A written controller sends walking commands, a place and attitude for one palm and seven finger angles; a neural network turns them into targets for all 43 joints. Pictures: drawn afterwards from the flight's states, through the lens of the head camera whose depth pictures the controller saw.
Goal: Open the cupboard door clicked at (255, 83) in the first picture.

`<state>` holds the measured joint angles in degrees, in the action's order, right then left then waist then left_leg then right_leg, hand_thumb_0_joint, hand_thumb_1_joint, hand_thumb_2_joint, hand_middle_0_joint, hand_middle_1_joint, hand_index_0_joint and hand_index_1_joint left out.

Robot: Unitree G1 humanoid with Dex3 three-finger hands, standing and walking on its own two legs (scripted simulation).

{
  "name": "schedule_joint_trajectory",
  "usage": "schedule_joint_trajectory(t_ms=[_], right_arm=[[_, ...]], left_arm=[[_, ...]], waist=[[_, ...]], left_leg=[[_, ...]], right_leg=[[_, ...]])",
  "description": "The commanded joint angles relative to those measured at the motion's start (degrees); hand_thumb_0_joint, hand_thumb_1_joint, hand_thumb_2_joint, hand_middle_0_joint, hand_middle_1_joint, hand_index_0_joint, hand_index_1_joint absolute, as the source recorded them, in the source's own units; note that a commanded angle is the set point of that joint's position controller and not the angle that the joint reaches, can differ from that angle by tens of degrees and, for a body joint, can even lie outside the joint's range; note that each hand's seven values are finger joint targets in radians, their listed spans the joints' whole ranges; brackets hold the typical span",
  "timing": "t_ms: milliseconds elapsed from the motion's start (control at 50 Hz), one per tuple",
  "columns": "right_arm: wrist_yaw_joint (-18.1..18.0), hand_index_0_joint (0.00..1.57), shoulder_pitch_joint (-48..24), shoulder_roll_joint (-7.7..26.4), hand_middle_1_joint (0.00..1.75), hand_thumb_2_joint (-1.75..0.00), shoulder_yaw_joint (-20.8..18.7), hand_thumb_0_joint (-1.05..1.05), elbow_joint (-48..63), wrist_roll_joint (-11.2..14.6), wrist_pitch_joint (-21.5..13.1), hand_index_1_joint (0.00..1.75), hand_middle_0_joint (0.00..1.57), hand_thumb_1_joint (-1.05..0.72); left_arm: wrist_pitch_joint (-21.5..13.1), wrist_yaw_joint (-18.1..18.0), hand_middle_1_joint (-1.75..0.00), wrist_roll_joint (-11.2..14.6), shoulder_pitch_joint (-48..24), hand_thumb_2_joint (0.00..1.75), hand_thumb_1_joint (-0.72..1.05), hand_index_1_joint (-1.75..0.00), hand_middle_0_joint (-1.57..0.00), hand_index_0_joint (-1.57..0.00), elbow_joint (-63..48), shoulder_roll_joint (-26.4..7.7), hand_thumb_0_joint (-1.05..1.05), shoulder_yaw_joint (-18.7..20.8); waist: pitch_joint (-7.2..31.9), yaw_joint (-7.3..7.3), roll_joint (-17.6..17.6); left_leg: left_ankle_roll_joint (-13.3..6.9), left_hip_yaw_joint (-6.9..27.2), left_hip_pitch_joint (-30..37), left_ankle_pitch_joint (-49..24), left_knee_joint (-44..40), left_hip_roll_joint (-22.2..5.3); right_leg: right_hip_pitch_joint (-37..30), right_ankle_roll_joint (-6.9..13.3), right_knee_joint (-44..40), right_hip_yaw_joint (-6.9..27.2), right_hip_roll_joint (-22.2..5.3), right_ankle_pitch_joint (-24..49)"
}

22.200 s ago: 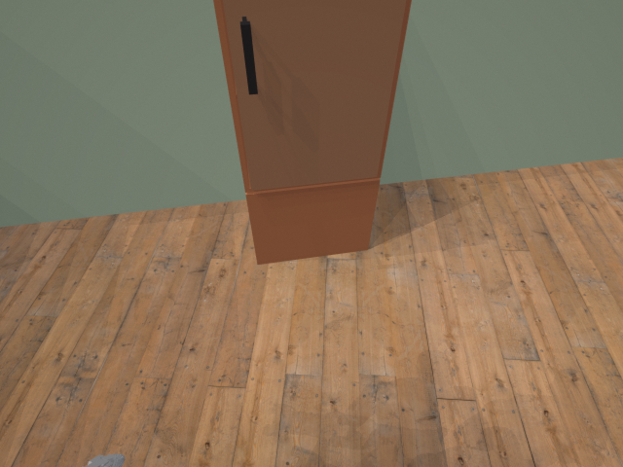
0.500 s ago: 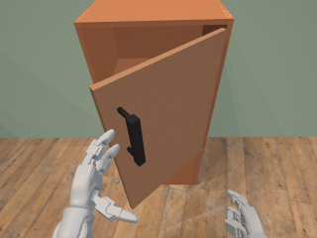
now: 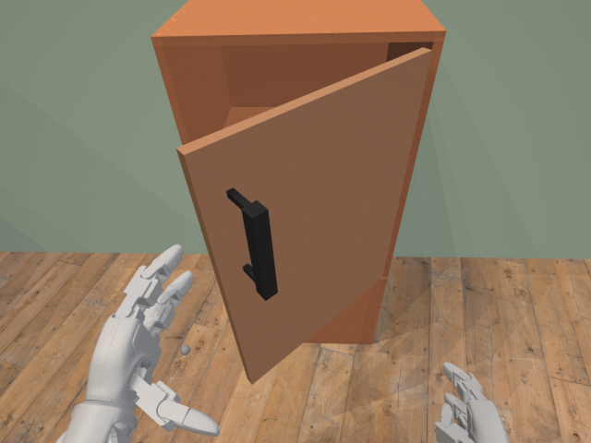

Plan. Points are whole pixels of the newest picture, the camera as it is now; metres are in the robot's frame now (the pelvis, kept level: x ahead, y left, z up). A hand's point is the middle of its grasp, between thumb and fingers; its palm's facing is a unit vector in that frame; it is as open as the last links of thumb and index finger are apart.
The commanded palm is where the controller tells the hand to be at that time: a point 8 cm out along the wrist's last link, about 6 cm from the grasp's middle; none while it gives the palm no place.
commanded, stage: draw the hand back to the body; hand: left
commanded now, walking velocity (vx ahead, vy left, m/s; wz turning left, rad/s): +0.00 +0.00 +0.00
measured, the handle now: (252, 246) +0.33 +0.09 +0.13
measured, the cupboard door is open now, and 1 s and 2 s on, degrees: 43 43 43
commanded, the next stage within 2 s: step back with the hand held close in 1.46 s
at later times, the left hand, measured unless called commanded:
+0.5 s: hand (107, 335) +0.19 +0.21 +0.15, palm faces +0.17 -0.96 -0.21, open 15.6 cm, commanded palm +0.15 +0.26 +0.17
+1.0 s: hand (60, 288) +0.22 +0.27 +0.18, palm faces +0.36 -0.85 -0.39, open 10.0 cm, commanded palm +0.17 +0.32 +0.20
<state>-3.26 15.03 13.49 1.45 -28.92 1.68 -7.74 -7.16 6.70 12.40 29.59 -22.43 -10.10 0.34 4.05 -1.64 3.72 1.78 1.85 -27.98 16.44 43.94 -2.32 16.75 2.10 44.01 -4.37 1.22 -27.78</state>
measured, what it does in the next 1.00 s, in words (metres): stands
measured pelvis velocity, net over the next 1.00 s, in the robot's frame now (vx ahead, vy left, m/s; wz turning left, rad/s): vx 0.02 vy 0.03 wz -0.04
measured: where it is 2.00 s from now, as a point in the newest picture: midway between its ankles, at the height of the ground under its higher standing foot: outside the picture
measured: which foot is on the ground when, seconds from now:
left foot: down 0.00-1.00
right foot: down 0.00-1.00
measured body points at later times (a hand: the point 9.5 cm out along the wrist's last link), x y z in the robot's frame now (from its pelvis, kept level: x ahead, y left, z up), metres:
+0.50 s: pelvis +0.00 +0.02 +0.02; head -0.02 +0.02 +0.47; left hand +0.17 +0.26 +0.16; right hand +0.20 -0.18 -0.04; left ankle +0.07 +0.14 -0.71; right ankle -0.04 -0.09 -0.71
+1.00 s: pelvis +0.02 +0.03 +0.03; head +0.01 +0.01 +0.48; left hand +0.20 +0.31 +0.20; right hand +0.20 -0.19 -0.05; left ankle +0.07 +0.14 -0.71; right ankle -0.04 -0.09 -0.71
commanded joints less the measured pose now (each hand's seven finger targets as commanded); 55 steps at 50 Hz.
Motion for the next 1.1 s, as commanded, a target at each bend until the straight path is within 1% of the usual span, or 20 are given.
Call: schedule_joint_trajectory(t_ms=[0,80,100,120,220,260,300,360,380,400,420,460,480,500,700,780,860,980,1040,1080], right_arm=[[-0.82,0.2,-9.15,3.89,0.3,-0.9,-1.48,0.0,9.75,0.37,-4.6,0.3,0.2,-0.9],[-0.91,0.2,-9.55,4.34,0.3,-0.9,-1.3,0.0,9.54,0.72,-5.57,0.3,0.2,-0.9],[-0.92,0.2,-9.53,4.32,0.3,-0.9,-1.17,0.0,9.71,0.89,-5.73,0.3,0.2,-0.9],[-0.96,0.2,-9.2,4.47,0.3,-0.9,-1.14,0.0,9.77,0.88,-6.03,0.3,0.2,-0.9],[-1.37,0.2,-9.05,4.96,0.3,-0.9,-1.06,0.0,9.19,0.87,-6.69,0.3,0.2,-0.9],[-1.47,0.2,-9.14,4.93,0.3,-0.9,-0.88,0.0,9.08,0.92,-6.89,0.3,0.2,-0.9],[-1.56,0.2,-9.38,4.94,0.3,-0.9,-0.72,0.0,8.98,1.01,-7.18,0.3,0.2,-0.9],[-1.85,0.2,-9.38,5.19,0.3,-0.9,-0.63,0.0,8.6,1.08,-7.28,0.3,0.2,-0.9],[-3.19,0.2,-10.95,4.33,0.3,-0.9,-0.03,0.0,8.54,0.23,-6.53,0.3,0.2,-0.9],[-3.7,0.2,-11.19,3.52,0.3,-0.9,0.36,0.0,8.04,-0.5,-6.11,0.3,0.2,-0.9],[-3.71,0.2,-10.78,3.55,0.3,-0.9,0.53,0.0,6.99,-0.72,-5.4,0.3,0.2,-0.9],[-3.4,0.2,-11.19,3.88,0.3,-0.9,0.45,0.0,6.36,-1.22,-4.41,0.3,0.2,-0.9],[-3.39,0.2,-11.31,4.3,0.3,-0.9,0.27,0.0,5.63,-1.46,-4.19,0.3,0.2,-0.9],[-3.31,0.2,-11.62,4.11,0.3,-0.9,0.34,0.0,5.83,-1.56,-3.85,0.3,0.2,-0.9],[-2.69,0.2,-12.56,4.65,0.3,-0.9,-0.74,0.0,3.75,-2.16,-2.28,0.3,0.2,-0.9],[-2.44,0.2,-12.72,5.09,0.3,-0.9,-1.3,0.0,3.03,-2.03,-1.77,0.3,0.2,-0.9],[-2.18,0.2,-12.33,4.94,0.3,-0.9,-1.63,0.0,2.92,-1.92,-1.1,0.3,0.2,-0.9],[-2.26,0.2,-12.54,5.21,0.3,-0.9,-2.19,0.0,2.54,-1.68,-0.27,0.3,0.2,-0.9],[-2.28,0.2,-12.37,5.13,0.3,-0.9,-2.37,0.0,2.46,-1.61,0.04,0.3,0.2,-0.9],[-2.34,0.2,-12.39,5.26,0.3,-0.9,-2.47,0.0,2.21,-1.61,0.19,0.3,0.2,-0.9]], left_arm=[[-2.59,-0.28,-0.3,2.12,-3.96,0.3,-0.5,-0.3,-0.15,-0.15,-11.81,-6.52,0.0,8.39],[-0.54,1.14,-0.3,3.6,-3.56,0.3,-0.5,-0.3,-0.15,-0.15,-13.25,-6.9,0.0,9.08],[-0.03,1.63,-0.3,3.67,-3.28,0.3,-0.5,-0.3,-0.15,-0.15,-14.02,-5.84,0.0,7.75],[0.37,1.9,-0.3,3.99,-4.64,0.3,-0.5,-0.3,-0.15,-0.15,-14.97,-6.0,0.0,7.69],[1.74,2.42,-0.3,4.32,-5.89,0.3,-0.5,-0.3,-0.15,-0.15,-15.99,-8.08,0.0,10.11],[1.87,2.46,-0.3,4.21,-6.88,0.3,-0.5,-0.3,-0.15,-0.15,-16.8,-8.0,0.0,10.23],[2.18,2.36,-0.3,4.14,-7.39,0.33,-0.43,-0.3,-0.15,-0.15,-17.52,-8.33,0.0,10.36],[3.05,2.85,-0.3,4.85,-7.62,0.37,-0.32,-0.3,-0.16,-0.16,-16.86,-9.57,0.0,12.27],[1.21,-4.08,-0.3,-3.19,-8.92,0.39,-0.29,-0.3,-0.16,-0.16,-19.41,-16.96,0.0,13.25],[0.93,-6.94,-0.3,-3.86,-6.79,0.4,-0.26,-0.3,-0.16,-0.16,-18.67,-12.82,0.0,11.85],[0.89,-8.59,-0.3,-5.44,-4.58,0.42,-0.22,-0.3,-0.16,-0.16,-16.08,-11.12,0.0,10.22],[0.23,-10.6,-0.3,-6.91,-5.02,0.45,-0.15,-0.3,-0.16,-0.16,-16.68,-11.59,0.0,10.32],[-0.1,-11.45,-0.3,-7.59,-4.78,0.47,-0.12,-0.3,-0.16,-0.16,-15.21,-12.48,0.0,11.15],[-0.36,-11.91,-0.3,-7.83,-5.71,0.48,-0.08,-0.3,-0.16,-0.16,-16.0,-11.71,0.0,10.3],[-2.17,-14.28,-0.3,-9.37,-5.43,0.63,0.27,-0.3,-0.18,-0.18,-15.39,-14.95,0.0,15.54],[-2.18,-14.55,-0.3,-9.42,-5.13,0.69,0.41,-0.3,-0.18,-0.18,-13.9,-16.79,0.0,18.39],[-2.13,-14.46,-0.3,-9.14,-5.41,0.75,0.55,-0.3,-0.19,-0.19,-13.91,-16.98,0.0,19.86],[-1.89,-14.59,-0.3,-8.59,-5.97,0.84,0.76,-0.3,-0.19,-0.19,-11.8,-19.94,0.0,24.31],[-1.86,-14.57,-0.3,-8.32,-7.49,0.88,0.87,-0.3,-0.2,-0.2,-12.02,-20.73,0.0,25.78],[-1.58,-14.43,-0.3,-8.35,-7.19,0.9,0.9,-0.3,-0.2,-0.2,-10.45,-20.24,0.0,25.54]], waist=[[2.06,-0.94,-4.66],[2.47,-1.49,-3.09],[2.59,-1.09,-1.86],[2.27,-0.68,-2.97],[2.66,-0.78,-3.72],[2.45,-0.78,-1.57],[2.61,-0.91,-0.01],[2.71,-1.13,-1.88],[-0.25,-2.18,-2.88],[-1.88,-1.26,-2.2],[-3.67,-0.92,-2.16],[-3.33,-0.89,-0.07],[-3.4,-1.06,-1.44],[-3.33,-0.74,-0.5],[-0.24,-1.59,0.97],[-1.09,-1.9,-0.74],[-0.65,-1.75,0.68],[-0.97,-2.19,-1.4],[0.2,-2.17,0.26],[-0.42,-2.17,-0.88]], left_leg=[[-3.14,-1.36,10.0,-3.35,-4.0,2.76],[-3.19,-1.07,11.56,-5.0,-5.91,2.52],[-3.24,-1.27,12.26,-5.51,-6.33,2.53],[-3.28,-1.06,12.32,-5.31,-6.59,2.52],[-3.24,-0.42,13.14,-4.17,-7.83,2.41],[-3.07,-0.31,13.94,-3.75,-8.41,2.45],[-2.98,-0.14,14.35,-3.12,-9.01,2.44],[-2.89,0.25,14.61,-2.83,-9.71,2.34],[-2.94,-0.56,15.64,-1.19,-11.37,2.47],[-2.85,-0.86,17.01,-1.25,-12.0,2.55],[-2.88,-0.98,18.34,-1.87,-12.71,2.15],[-2.73,-0.96,20.06,-2.12,-15.22,1.82],[-2.75,-0.85,20.55,-2.07,-16.23,1.65],[-2.76,-0.96,21.03,-2.01,-17.49,1.65],[-2.48,-1.31,26.2,-7.52,-22.78,1.06],[-2.44,-1.63,26.57,-9.25,-23.07,0.93],[-2.37,-2.03,27.3,-11.44,-22.98,0.89],[-2.73,-3.05,27.39,-14.14,-22.04,1.14],[-2.84,-3.46,28.15,-15.57,-21.67,1.37],[-3.01,-3.81,27.88,-16.46,-21.3,1.6]], right_leg=[[7.97,-3.07,-14.18,5.74,-1.92,13.75],[7.01,-2.56,-13.11,3.05,-0.65,16.1],[7.25,-2.63,-12.81,2.61,-0.58,17.13],[7.67,-2.82,-12.75,2.12,-0.39,17.34],[7.88,-2.5,-12.89,1.0,0.38,14.34],[8.15,-2.23,-12.93,0.56,0.63,13.19],[7.78,-2.06,-13.07,0.26,0.62,12.31],[7.14,-2.06,-13.62,-0.06,0.9,11.91],[7.04,-1.58,-19.98,3.59,-0.58,9.47],[6.93,-1.48,-21.73,3.66,-1.1,8.41],[6.99,-1.55,-22.28,3.01,-0.95,8.69],[4.69,-1.52,-22.99,2.51,-0.9,9.05],[3.41,-1.52,-23.71,2.35,-0.67,9.15],[2.27,-1.59,-23.84,2.26,-0.85,9.31],[-5.2,-1.31,-26.1,1.84,-0.48,14.44],[-5.94,-1.37,-26.93,1.8,-0.16,16.12],[-6.15,-1.47,-26.8,1.76,-0.19,18.12],[-6.93,-1.67,-27.73,2.1,-0.28,21.7],[-7.2,-1.81,-27.32,2.26,-0.46,23.63],[-7.46,-1.91,-27.59,2.18,-0.54,25.21]])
